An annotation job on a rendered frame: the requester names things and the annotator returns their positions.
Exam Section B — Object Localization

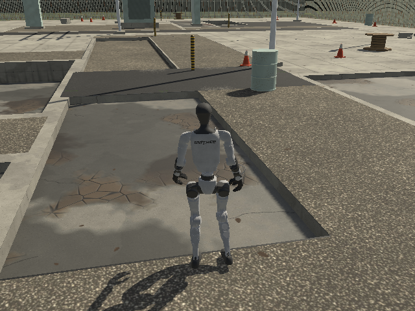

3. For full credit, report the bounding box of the robot left hand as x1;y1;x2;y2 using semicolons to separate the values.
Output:
172;173;187;185

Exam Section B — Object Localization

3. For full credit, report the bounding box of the left robot upper arm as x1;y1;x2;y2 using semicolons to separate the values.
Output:
176;132;191;167

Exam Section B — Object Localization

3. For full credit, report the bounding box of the right robot thigh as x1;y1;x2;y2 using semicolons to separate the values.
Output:
216;180;230;223

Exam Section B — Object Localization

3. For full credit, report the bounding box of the right robot upper arm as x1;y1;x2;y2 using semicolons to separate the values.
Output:
219;130;236;166

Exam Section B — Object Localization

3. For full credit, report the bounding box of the robot right hand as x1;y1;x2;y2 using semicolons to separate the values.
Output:
229;178;243;192

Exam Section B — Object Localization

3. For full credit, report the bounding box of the robot left forearm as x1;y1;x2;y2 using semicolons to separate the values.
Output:
174;157;183;176

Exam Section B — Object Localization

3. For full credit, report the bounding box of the robot right forearm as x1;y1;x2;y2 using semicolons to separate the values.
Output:
230;157;242;181

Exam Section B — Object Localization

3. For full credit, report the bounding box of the left robot thigh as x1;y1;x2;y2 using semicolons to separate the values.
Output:
186;181;202;227

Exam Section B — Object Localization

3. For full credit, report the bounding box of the robot thigh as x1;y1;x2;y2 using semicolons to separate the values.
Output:
186;181;202;227
216;180;230;223

